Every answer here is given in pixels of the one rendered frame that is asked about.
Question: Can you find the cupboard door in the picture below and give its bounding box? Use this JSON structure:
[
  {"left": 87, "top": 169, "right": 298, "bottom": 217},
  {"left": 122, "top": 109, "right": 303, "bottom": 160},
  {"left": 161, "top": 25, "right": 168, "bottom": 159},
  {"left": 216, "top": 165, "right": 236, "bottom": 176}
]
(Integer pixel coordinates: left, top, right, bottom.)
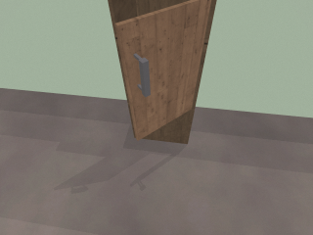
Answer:
[{"left": 114, "top": 0, "right": 211, "bottom": 141}]

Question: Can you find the handle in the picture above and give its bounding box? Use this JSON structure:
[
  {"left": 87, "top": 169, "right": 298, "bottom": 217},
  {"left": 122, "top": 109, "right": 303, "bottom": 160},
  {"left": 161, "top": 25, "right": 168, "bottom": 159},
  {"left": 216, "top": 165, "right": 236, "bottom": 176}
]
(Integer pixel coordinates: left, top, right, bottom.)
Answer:
[{"left": 133, "top": 53, "right": 151, "bottom": 97}]

